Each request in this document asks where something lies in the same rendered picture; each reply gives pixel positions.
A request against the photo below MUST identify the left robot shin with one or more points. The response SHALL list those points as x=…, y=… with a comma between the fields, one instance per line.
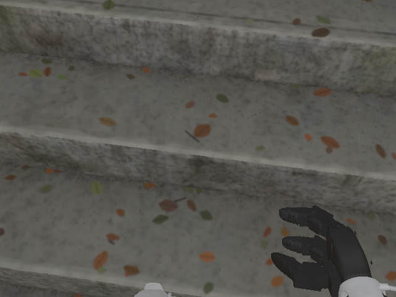
x=153, y=286

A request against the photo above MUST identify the robot right forearm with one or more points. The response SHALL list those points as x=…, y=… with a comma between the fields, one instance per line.
x=361, y=287

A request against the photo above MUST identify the right robot hand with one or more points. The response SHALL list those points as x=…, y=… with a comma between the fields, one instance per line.
x=341, y=254

